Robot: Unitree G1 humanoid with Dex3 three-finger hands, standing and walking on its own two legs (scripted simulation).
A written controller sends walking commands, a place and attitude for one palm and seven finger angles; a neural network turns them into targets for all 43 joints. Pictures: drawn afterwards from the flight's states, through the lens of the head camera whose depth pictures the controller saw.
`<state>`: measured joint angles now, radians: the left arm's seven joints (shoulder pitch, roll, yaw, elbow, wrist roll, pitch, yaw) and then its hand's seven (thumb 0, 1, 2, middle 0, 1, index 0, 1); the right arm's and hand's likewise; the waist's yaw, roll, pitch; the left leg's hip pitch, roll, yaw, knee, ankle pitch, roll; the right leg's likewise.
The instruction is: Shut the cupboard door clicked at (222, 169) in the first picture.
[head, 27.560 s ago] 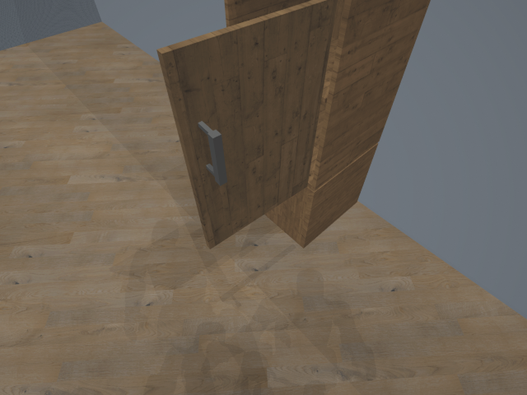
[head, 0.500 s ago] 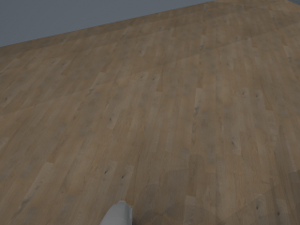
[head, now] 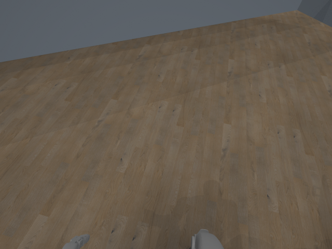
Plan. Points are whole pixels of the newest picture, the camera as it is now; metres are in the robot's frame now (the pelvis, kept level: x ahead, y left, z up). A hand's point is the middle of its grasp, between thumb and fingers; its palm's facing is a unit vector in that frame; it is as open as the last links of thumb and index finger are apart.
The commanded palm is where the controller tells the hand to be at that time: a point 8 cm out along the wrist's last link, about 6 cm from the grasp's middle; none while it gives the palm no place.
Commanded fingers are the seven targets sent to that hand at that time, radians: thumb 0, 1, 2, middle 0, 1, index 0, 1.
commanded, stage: walk to a spot facing it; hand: left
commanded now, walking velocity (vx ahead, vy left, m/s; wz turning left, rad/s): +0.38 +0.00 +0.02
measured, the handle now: out of the picture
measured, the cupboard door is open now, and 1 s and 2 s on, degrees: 50 50 50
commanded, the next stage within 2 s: turn to face it in 0.28 s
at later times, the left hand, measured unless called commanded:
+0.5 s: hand (117, 218) +0.23 +0.15 -0.18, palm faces +0.15 -0.96 -0.22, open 7.2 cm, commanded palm none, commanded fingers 0.00 0.90 0.90 -0.20 -0.30 -0.20 -0.30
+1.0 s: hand (123, 171) +0.38 +0.16 -0.17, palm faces -0.07 -0.97 -0.24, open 7.4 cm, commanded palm none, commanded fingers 0.00 0.90 0.90 -0.20 -0.30 -0.20 -0.30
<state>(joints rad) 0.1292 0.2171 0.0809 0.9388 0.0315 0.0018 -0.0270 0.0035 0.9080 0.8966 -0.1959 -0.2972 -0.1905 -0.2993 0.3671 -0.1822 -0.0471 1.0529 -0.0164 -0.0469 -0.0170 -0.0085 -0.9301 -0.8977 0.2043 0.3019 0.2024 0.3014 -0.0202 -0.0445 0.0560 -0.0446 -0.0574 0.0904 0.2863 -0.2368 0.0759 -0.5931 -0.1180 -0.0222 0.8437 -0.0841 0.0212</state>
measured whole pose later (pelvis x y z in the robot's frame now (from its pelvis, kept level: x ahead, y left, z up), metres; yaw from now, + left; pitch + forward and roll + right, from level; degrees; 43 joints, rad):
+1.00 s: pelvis +0.32 -0.04 -0.01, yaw -10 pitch +1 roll +1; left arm 0.27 0.18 0.08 0.94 0.03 0.03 0.00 0.00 0.90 0.90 -0.20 -0.30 -0.20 -0.30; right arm 0.11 -0.21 -0.06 0.93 -0.01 0.06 -0.01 0.01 -0.91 -0.90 0.20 0.30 0.20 0.30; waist 0.05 0.01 0.07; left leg -0.46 0.04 0.05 0.98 -0.46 -0.06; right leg -0.29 0.01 0.00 0.56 -0.28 -0.03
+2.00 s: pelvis +0.41 -0.02 -0.01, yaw -46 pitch +0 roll -3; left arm 0.17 0.27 0.09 0.88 0.02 0.09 -0.04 0.01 0.90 0.90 -0.20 -0.30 -0.19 -0.30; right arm 0.20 -0.20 -0.01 0.86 -0.03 0.02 -0.02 0.00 -0.90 -0.90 0.21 0.30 0.21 0.30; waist 0.02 -0.03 0.10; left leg -0.27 0.13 0.13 0.54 -0.27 0.00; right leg -0.45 0.00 -0.03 1.05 -0.50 0.05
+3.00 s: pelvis +0.41 -0.07 -0.02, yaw -81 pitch +1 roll -1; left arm 0.14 0.22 0.05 0.87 0.02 0.04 -0.01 0.00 0.90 0.90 -0.20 -0.30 -0.20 -0.30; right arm 0.21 -0.29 -0.06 0.92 -0.01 0.08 -0.02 0.01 -0.91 -0.90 0.21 0.30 0.20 0.30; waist -0.02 0.05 0.09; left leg -0.44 0.11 0.07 1.06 -0.50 -0.08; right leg -0.27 0.01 -0.02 0.58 -0.33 -0.02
